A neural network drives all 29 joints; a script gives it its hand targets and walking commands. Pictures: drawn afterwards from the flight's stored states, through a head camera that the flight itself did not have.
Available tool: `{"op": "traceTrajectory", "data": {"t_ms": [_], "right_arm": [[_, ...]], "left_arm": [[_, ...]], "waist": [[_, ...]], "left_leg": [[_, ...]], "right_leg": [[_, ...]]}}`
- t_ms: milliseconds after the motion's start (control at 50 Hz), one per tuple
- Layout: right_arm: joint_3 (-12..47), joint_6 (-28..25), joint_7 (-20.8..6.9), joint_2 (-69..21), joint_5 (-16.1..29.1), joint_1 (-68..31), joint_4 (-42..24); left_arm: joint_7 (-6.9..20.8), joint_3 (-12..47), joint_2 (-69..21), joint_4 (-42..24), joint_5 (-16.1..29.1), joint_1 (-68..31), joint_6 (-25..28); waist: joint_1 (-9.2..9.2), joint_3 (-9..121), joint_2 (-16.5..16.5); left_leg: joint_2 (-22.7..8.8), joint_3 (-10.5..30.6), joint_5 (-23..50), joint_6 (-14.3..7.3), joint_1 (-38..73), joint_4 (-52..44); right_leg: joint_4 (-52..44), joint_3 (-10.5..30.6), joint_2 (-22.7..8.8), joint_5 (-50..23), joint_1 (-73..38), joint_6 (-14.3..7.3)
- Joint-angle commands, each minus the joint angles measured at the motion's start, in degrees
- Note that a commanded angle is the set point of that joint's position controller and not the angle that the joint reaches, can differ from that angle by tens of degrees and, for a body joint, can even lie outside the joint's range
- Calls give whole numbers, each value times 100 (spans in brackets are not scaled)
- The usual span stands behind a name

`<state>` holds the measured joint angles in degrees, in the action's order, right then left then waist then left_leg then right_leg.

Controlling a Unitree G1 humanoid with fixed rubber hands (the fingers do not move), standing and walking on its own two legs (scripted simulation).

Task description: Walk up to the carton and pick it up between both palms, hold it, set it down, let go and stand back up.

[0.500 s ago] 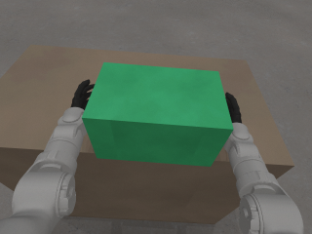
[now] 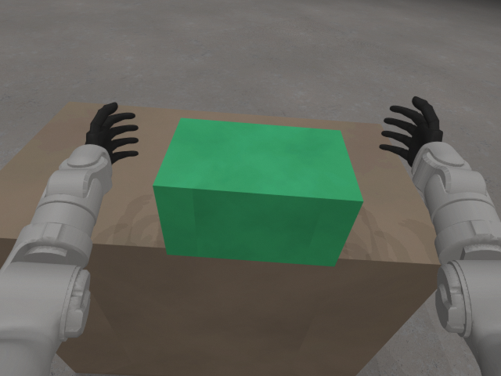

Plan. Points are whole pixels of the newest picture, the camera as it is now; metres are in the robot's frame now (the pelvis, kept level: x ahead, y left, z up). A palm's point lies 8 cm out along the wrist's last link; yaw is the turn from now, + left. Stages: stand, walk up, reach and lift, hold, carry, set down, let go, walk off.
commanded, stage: set down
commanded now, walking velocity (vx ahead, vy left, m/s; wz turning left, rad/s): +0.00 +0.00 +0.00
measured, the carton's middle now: (256, 190) +0.45 +0.00 +0.09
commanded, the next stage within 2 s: none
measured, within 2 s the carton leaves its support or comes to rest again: neither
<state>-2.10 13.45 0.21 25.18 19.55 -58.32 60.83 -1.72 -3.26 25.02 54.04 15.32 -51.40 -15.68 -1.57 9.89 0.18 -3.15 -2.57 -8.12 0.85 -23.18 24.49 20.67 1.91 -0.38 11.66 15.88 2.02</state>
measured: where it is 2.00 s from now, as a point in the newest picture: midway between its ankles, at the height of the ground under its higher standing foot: outside the picture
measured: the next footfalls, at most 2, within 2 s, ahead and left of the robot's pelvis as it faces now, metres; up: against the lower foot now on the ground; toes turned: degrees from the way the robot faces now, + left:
none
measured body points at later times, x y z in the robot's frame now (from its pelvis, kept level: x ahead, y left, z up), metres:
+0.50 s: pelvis -0.01 +0.00 +0.00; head +0.00 +0.01 +0.45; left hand +0.43 +0.22 +0.19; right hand +0.41 -0.26 +0.15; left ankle +0.04 +0.12 -0.74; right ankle -0.02 -0.15 -0.74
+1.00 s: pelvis -0.03 -0.01 +0.00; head -0.03 +0.01 +0.45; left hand +0.33 +0.25 +0.14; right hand +0.31 -0.24 +0.13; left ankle +0.04 +0.12 -0.74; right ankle -0.02 -0.15 -0.74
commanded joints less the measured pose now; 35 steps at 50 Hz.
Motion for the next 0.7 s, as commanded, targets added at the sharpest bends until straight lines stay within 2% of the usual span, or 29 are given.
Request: {"op": "traceTrajectory", "data": {"t_ms": [0,80,120,160,180,220,260,280,300,320,380,460,500,520,540,560,620,680], "right_arm": [[462,58,-250,1309,725,-2758,-593],[270,23,-273,1518,679,-2801,-1076],[169,-33,-269,1610,689,-2716,-1386],[187,-77,-257,1662,746,-2606,-1748],[141,-84,-254,1695,749,-2529,-1778],[261,-201,-223,1682,841,-1757,-2173],[171,-167,-174,1787,860,-1918,-2362],[287,-154,-165,1715,892,-1372,-2467],[266,-126,-132,1741,949,-1271,-2625],[259,-32,-109,1756,958,-1386,-2664],[315,97,-43,1713,999,-822,-3001],[204,50,125,1598,1015,-94,-4129],[86,2,218,1507,994,593,-4644],[56,-39,260,1472,1008,749,-5038],[0,-70,296,1382,981,1128,-5221],[-114,-86,338,1376,938,1119,-5615],[-268,-74,365,1249,795,1492,-6182],[-452,6,309,1110,616,1568,-6612]], "left_arm": [[57,706,1355,-824,631,-3938,-61],[90,791,1373,-961,714,-3778,-148],[81,742,1392,-1234,724,-3670,-188],[65,595,1481,-1581,712,-3531,-242],[59,585,1462,-1671,698,-3446,-274],[91,392,1350,-2257,530,-2637,-377],[120,170,1463,-2444,429,-2717,-511],[146,35,1370,-2525,281,-2117,-620],[178,-44,1330,-2695,190,-1951,-747],[203,-168,1395,-2600,118,-1987,-868],[291,-462,1326,-2737,-148,-1271,-1204],[335,-956,1498,-3620,-294,-626,-1366],[339,-1167,1504,-4208,-328,-120,-1389],[336,-1320,1555,-4583,-321,22,-1369],[340,-1378,1500,-4800,-340,317,-1378],[322,-1483,1608,-5103,-286,249,-1356],[285,-1434,1583,-5608,-69,596,-1239],[205,-1178,1604,-5908,258,686,-1064]], "waist": [[133,1777,-101],[35,1936,-96],[12,2208,-131],[68,2419,-161],[3,2428,-184],[44,2681,-178],[64,2676,-260],[123,2575,-191],[112,2537,-202],[155,2344,-136],[246,1954,20],[384,2175,172],[320,2369,180],[402,2541,122],[366,2573,98],[413,2726,61],[401,2653,36],[389,2456,-48]], "left_leg": [[213,231,618,-8,2266,-339],[245,249,825,-11,2300,-312],[260,254,1104,33,2438,-257],[298,225,1496,67,2569,-190],[316,224,1636,99,2611,-164],[343,219,2394,140,2951,-101],[398,162,2599,189,2913,-76],[419,166,2783,182,3007,-113],[440,146,2855,184,3056,-134],[462,115,2722,174,2939,-190],[518,64,2618,123,2847,-362],[603,-24,2683,56,2850,-393],[630,-22,2808,35,2960,-384],[647,-43,2855,41,3021,-373],[644,-49,2898,49,3085,-374],[651,-70,2848,53,3116,-361],[595,-30,2497,42,3275,-416],[521,11,1858,23,3297,-473]], "right_leg": [[-409,-312,358,-544,734,-132],[-401,-354,365,-748,619,-118],[-374,-391,395,-1017,476,-109],[-325,-390,409,-1372,263,-64],[-313,-408,422,-1495,217,-51],[-263,-398,485,-2292,-310,-31],[-252,-376,493,-2478,-432,11],[-243,-367,513,-2737,-690,31],[-250,-351,529,-2882,-830,50],[-250,-337,534,-2800,-852,70],[-274,-304,558,-2933,-1254,115],[-182,-283,569,-3340,-1788,177],[-122,-290,556,-3671,-2031,201],[-90,-270,549,-3740,-2082,221],[-89,-284,554,-3806,-2155,216],[-97,-280,543,-3670,-2062,228],[-231,-301,521,-2915,-1699,165],[-388,-302,478,-1731,-1127,59]]}}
